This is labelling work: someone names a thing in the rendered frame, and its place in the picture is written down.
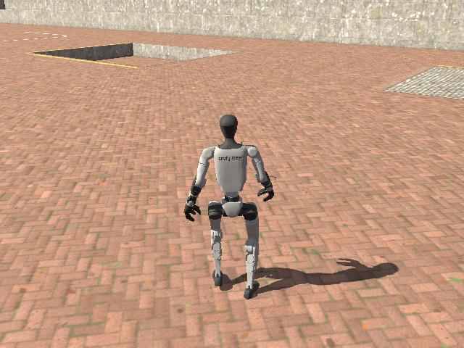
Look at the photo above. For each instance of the left robot upper arm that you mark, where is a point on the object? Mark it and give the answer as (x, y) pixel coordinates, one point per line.
(207, 154)

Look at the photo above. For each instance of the robot right foot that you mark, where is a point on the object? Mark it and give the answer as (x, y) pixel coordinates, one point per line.
(249, 292)

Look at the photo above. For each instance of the right robot forearm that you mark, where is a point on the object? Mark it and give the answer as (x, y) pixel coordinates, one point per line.
(268, 185)

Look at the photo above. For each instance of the robot right hand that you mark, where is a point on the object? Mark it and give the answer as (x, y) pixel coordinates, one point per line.
(263, 191)

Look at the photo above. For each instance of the robot left hand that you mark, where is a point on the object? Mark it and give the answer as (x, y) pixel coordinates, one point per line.
(189, 209)

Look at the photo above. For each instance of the left robot forearm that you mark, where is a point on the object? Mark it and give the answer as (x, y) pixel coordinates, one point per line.
(193, 195)

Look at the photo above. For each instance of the humanoid robot torso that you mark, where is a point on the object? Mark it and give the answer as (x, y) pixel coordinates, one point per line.
(231, 175)

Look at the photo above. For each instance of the right robot upper arm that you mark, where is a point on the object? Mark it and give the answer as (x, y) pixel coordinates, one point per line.
(257, 162)

